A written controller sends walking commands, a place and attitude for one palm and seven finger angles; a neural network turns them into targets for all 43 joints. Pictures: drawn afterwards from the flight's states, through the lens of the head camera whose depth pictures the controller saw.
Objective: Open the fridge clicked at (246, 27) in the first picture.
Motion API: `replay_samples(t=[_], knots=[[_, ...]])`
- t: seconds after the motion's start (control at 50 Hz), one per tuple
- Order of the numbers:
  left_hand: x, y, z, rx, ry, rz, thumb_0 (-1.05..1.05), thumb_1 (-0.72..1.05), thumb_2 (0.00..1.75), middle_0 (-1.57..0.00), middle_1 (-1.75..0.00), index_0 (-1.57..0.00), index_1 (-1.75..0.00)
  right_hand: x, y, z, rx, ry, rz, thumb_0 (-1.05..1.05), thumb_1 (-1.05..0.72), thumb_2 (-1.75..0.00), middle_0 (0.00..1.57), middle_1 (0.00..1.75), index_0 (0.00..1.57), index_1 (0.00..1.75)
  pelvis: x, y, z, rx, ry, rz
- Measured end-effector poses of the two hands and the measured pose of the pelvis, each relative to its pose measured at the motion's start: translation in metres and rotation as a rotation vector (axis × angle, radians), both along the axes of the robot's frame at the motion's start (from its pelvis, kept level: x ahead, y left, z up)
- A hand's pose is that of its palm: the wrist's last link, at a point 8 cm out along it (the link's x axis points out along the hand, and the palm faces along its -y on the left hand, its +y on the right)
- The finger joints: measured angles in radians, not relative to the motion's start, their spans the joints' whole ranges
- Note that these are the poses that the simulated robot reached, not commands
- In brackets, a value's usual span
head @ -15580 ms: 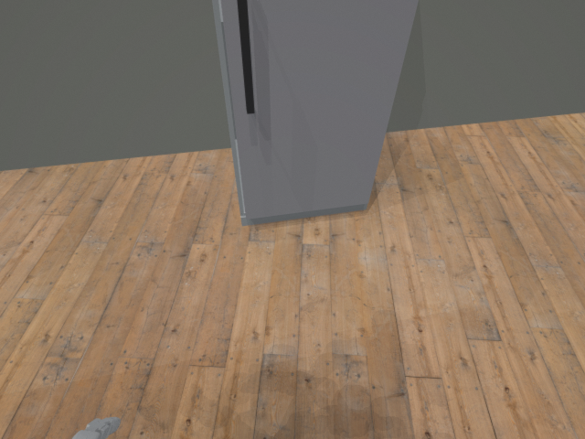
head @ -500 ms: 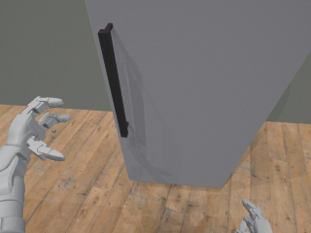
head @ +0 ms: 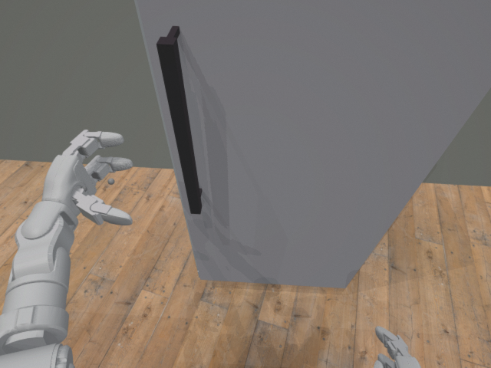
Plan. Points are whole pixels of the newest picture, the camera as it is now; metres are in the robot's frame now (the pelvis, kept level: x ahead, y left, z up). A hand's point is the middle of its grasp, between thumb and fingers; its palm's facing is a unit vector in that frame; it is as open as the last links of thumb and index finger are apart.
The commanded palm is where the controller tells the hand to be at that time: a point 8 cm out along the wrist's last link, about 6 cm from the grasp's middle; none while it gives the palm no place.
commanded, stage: move the hooked fingers beside the handle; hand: left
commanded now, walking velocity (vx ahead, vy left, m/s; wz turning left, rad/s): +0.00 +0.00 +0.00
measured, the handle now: (187, 140) +0.50 +0.15 +0.09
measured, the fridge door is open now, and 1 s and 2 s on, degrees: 0 0 0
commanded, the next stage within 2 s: feel for the door with the fingertips in 2.00 s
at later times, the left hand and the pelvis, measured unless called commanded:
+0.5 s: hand (134, 154) +0.42 +0.22 +0.12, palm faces +0.02 -1.00 +0.00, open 14.0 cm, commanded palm +0.40 +0.27 +0.12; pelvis +0.01 -0.01 +0.00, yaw -1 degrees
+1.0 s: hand (134, 153) +0.43 +0.23 +0.11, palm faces +0.04 -1.00 +0.02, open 14.0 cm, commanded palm +0.41 +0.27 +0.12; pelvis +0.01 -0.02 -0.01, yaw -2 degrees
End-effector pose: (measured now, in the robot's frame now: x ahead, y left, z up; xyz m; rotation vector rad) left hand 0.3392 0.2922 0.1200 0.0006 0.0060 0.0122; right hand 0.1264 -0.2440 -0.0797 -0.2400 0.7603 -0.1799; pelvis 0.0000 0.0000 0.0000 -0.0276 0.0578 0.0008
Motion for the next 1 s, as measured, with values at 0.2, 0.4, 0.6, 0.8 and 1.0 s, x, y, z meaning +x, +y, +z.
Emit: replay_samples(t=[0.2, 0.4, 0.6, 0.8, 1.0], knots=[[0.034, -0.012, 0.005, 0.003, -0.002, -0.010, -0.01, -0.50, 0.30, -0.30, -1.20, -0.29, -1.20, -0.010, -0.005, -0.005, -0.010, 0.057, -0.016, 0.01, -0.90, -0.90, 0.20, 0.30, 0.21, 0.30, 0.001, 0.000, -0.001, -0.001, 0.022, 0.000], [0.054, -0.014, -0.003, -0.004, 0.023, 0.007, -0.01, -0.50, 0.30, -0.30, -1.20, -0.29, -1.20, -0.037, -0.021, -0.015, -0.014, 0.158, -0.072, 0.01, -0.91, -0.90, 0.20, 0.30, 0.21, 0.30, 0.006, -0.006, -0.003, 0.002, 0.045, -0.012], [0.073, -0.026, 0.003, -0.006, -0.006, -0.011, -0.01, -0.50, 0.30, -0.29, -1.20, -0.29, -1.20, -0.056, -0.035, -0.022, -0.020, 0.236, -0.114, 0.01, -0.91, -0.90, 0.20, 0.30, 0.20, 0.30, 0.009, -0.013, -0.006, 0.002, 0.067, -0.014], [0.088, -0.032, 0.000, -0.005, -0.003, 0.011, -0.01, -0.50, 0.30, -0.30, -1.20, -0.29, -1.20, -0.066, -0.041, -0.026, -0.010, 0.269, -0.140, 0.01, -0.91, -0.90, 0.20, 0.30, 0.20, 0.30, 0.009, -0.019, -0.009, 0.006, 0.093, -0.027], [0.070, -0.014, -0.008, -0.022, 0.031, 0.024, -0.01, -0.50, 0.30, -0.30, -1.20, -0.30, -1.20, -0.063, -0.042, -0.025, 0.000, 0.262, -0.151, 0.01, -0.91, -0.90, 0.20, 0.30, 0.20, 0.30, 0.012, -0.021, -0.009, 0.007, 0.088, -0.033]])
